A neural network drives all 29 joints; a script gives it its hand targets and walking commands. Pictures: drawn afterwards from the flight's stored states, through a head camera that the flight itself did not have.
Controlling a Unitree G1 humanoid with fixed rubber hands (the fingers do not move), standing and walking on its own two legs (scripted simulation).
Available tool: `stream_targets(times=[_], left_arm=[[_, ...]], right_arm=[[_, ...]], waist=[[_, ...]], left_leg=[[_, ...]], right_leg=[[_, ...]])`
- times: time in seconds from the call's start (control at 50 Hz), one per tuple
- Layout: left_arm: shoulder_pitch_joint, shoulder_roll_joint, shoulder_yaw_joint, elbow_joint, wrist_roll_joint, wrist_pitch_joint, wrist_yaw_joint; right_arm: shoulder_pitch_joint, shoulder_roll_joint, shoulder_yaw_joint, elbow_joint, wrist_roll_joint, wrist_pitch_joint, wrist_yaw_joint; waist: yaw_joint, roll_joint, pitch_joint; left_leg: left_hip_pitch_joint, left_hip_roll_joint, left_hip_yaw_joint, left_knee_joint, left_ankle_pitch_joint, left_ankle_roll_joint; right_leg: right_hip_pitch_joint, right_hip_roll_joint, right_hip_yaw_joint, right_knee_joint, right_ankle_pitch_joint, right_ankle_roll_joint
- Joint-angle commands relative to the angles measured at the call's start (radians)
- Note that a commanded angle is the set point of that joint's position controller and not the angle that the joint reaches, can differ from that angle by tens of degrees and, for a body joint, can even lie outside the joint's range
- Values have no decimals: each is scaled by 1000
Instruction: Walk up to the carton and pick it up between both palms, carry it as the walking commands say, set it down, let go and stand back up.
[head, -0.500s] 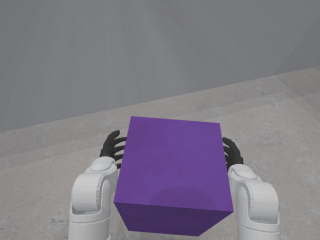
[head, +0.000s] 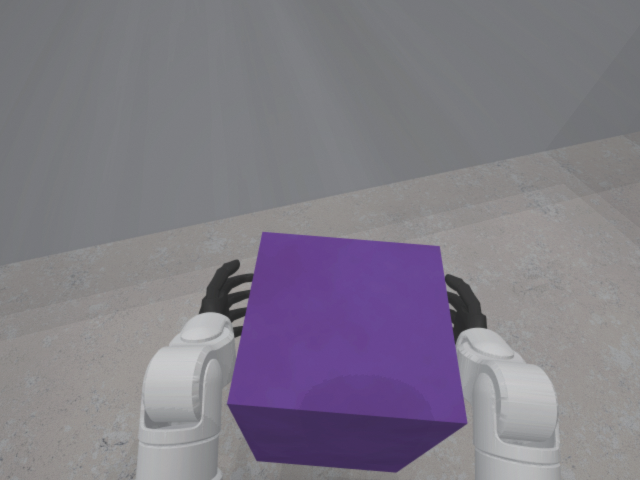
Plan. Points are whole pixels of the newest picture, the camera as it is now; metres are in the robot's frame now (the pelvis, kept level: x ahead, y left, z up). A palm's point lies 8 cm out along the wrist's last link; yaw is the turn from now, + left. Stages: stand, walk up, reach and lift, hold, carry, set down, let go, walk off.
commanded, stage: carry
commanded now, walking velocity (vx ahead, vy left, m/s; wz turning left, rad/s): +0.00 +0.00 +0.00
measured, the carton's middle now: (337, 366) +0.24 +0.00 +0.02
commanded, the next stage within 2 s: none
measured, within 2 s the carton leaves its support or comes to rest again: neither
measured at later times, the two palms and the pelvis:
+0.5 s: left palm (239, 320) +0.26 +0.12 +0.09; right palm (490, 341) +0.25 -0.17 +0.08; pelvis +0.00 -0.02 +0.00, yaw -1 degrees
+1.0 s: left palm (240, 320) +0.26 +0.11 +0.09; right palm (491, 341) +0.25 -0.17 +0.08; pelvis +0.00 -0.02 +0.00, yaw -1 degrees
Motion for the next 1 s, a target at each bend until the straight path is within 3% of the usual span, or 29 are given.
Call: stream_targets(times=[0.0,0.06,0.12,0.2,0.24,0.26,0.32,0.36,0.42,0.46,0.48,0.5,0.56,0.58,0.6,0.64,0.66,0.7,0.72,0.74,0.78,0.8,0.82,0.84,0.88,0.92,0.94,0.96,0.98], left_arm=[[-473,-979,-612,-197,-347,-40,-142],[-492,-973,-638,-226,-355,-47,-143],[-460,-947,-603,-154,-330,-29,-138],[-488,-969,-619,-195,-344,-42,-141],[-430,-937,-584,-130,-321,-30,-139],[-445,-950,-593,-156,-319,-37,-137],[-477,-939,-604,-186,-325,-44,-134],[-476,-939,-613,-186,-328,-38,-133],[-482,-962,-611,-195,-345,-43,-144],[-437,-938,-583,-150,-320,-36,-137],[-433,-926,-576,-132,-310,-29,-133],[-447,-956,-603,-161,-323,-38,-139],[-457,-959,-587,-150,-327,-37,-142],[-484,-957,-600,-157,-334,-34,-143],[-477,-961,-591,-149,-331,-35,-145],[-467,-958,-597,-163,-328,-37,-139],[-453,-945,-593,-161,-326,-36,-138],[-450,-920,-584,-162,-314,-38,-134],[-466,-943,-599,-168,-326,-40,-138],[-448,-949,-589,-170,-321,-43,-136],[-457,-940,-589,-172,-321,-43,-138],[-412,-928,-570,-120,-300,-35,-136],[-411,-842,-482,21,-242,-52,-138],[-449,-944,-588,-157,-316,-53,-141],[-441,-954,-592,-152,-320,-50,-142],[-461,-922,-573,-113,-303,-48,-139],[-478,-956,-607,-173,-324,-52,-142],[-484,-959,-601,-187,-330,-55,-139],[-436,-932,-590,-132,-314,-49,-138]], right_arm=[[-484,919,641,-253,330,-40,141],[-467,912,626,-260,327,-52,142],[-464,885,615,-214,303,-34,134],[-486,905,630,-256,320,-44,142],[-439,882,620,-203,293,-30,135],[-491,893,639,-240,323,-37,142],[-490,893,629,-240,318,-45,140],[-445,896,619,-204,312,-37,142],[-480,899,630,-265,312,-41,136],[-469,881,625,-238,305,-35,134],[-433,882,619,-187,299,-25,137],[-476,886,633,-252,315,-41,142],[-512,904,650,-259,322,-34,139],[-503,895,632,-242,311,-33,138],[-489,910,642,-229,305,-30,138],[-498,900,633,-240,319,-37,139],[-469,898,630,-222,315,-37,139],[-456,873,621,-210,299,-30,137],[-478,885,625,-235,308,-40,138],[-475,907,638,-229,315,-39,139],[-488,903,644,-228,322,-34,142],[-466,864,624,-222,299,-33,139],[-461,804,551,-66,250,-50,143],[-491,888,648,-253,312,-50,140],[-489,887,646,-253,311,-48,141],[-460,875,604,-166,292,-47,146],[-515,904,650,-258,322,-54,144],[-514,923,656,-248,334,-49,148],[-464,868,619,-217,297,-48,140]], waist=[[4,37,-290],[3,64,-332],[3,33,-257],[1,27,-308],[1,-27,-284],[1,19,-284],[2,10,-333],[3,72,-311],[1,-2,-325],[3,-3,-305],[2,34,-289],[-1,37,-304],[2,-26,-280],[1,13,-297],[4,-20,-283],[3,46,-321],[3,46,-312],[3,4,-314],[1,35,-314],[0,-9,-319],[2,-32,-335],[1,1,-301],[4,-10,-283],[-1,-38,-286],[3,-23,-298],[4,57,-321],[3,8,-311],[3,-30,-348],[4,6,-313]], left_leg=[[333,218,-239,-132,42,-42],[360,224,-239,-109,67,-40],[298,223,-250,-141,-100,-37],[299,203,-235,-117,-103,-38],[300,193,-195,-72,-25,-38],[296,199,-217,-79,-23,-35],[337,208,-209,-33,157,-25],[326,224,-228,-78,149,-42],[319,216,-224,-78,37,-32],[296,208,-216,-81,-20,-34],[280,203,-220,-75,7,-36],[288,203,-218,-94,-62,-41],[271,201,-228,-110,-73,-45],[278,208,-237,-113,-84,-42],[281,206,-225,-100,-72,-34],[310,206,-231,-90,8,-36],[319,202,-218,-87,36,-38],[328,197,-204,-60,56,-39],[322,199,-216,-68,63,-34],[319,192,-202,-43,91,-30],[308,189,-201,-59,14,-31],[297,185,-202,-61,19,-36],[278,186,-206,-68,-3,-34],[285,188,-195,-67,-18,-37],[303,196,-210,-80,21,-37],[309,202,-226,-83,23,-35],[297,206,-226,-89,16,-29],[316,201,-223,-81,7,-27],[301,205,-224,-91,-8,-30]], right_leg=[[-87,-60,12,-101,50,-32],[-98,-67,31,-86,75,-34],[-116,-63,39,-118,30,-42],[-79,-70,55,-123,48,-40],[-83,-90,68,-146,141,-41],[-75,-80,66,-122,133,-42],[-62,-73,56,-81,210,-32],[-67,-55,37,-61,137,-31],[-68,-58,53,-94,107,-36],[-59,-62,54,-116,96,-41],[-56,-70,60,-114,133,-43],[-60,-65,59,-111,73,-46],[-67,-61,60,-124,55,-51],[-59,-57,57,-119,49,-48],[-74,-65,68,-132,81,-49],[-63,-53,56,-99,114,-46],[-68,-60,56,-109,120,-46],[-67,-55,52,-107,143,-44],[-52,-52,55,-108,138,-49],[-49,-62,59,-104,201,-43],[-25,-56,50,-112,147,-40],[-54,-57,61,-111,158,-47],[-61,-59,55,-113,128,-42],[-61,-66,67,-125,153,-48],[-64,-53,57,-107,138,-51],[-73,-51,61,-83,117,-53],[-66,-49,54,-100,99,-48],[-36,-46,54,-114,99,-50],[-76,-38,51,-103,87,-49]])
